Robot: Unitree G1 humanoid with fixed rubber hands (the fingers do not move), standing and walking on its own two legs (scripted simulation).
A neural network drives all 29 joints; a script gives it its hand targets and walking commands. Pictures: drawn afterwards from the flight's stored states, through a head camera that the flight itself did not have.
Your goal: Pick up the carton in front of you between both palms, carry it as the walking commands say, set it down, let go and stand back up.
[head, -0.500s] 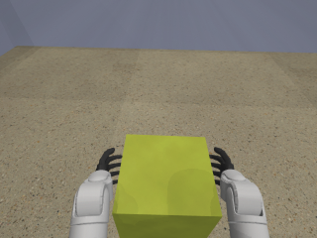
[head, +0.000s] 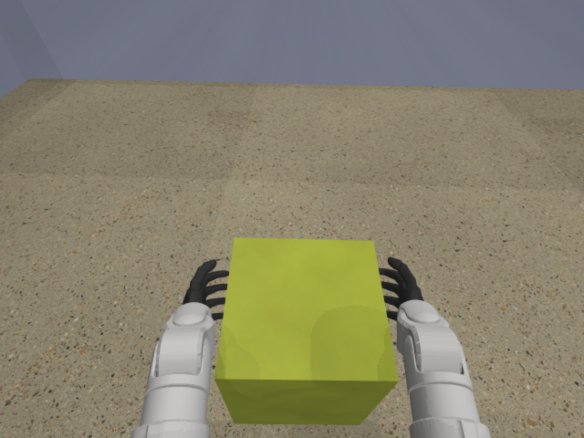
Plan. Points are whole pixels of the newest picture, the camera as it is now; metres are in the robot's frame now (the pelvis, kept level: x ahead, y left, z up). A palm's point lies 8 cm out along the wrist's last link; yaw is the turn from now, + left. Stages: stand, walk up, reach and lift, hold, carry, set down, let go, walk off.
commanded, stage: carry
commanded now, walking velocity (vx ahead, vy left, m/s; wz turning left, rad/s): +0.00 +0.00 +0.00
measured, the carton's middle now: (300, 336) +0.30 +0.00 -0.04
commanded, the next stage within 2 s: hold in 0.80 s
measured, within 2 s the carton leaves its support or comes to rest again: neither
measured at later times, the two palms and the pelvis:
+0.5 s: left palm (190, 329) +0.27 +0.15 +0.04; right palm (410, 325) +0.27 -0.15 +0.04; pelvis -0.02 +0.00 +0.00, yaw +0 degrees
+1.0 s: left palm (171, 348) +0.24 +0.17 +0.04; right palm (400, 332) +0.26 -0.13 +0.05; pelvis -0.03 +0.00 +0.01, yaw +4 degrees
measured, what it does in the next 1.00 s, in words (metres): stands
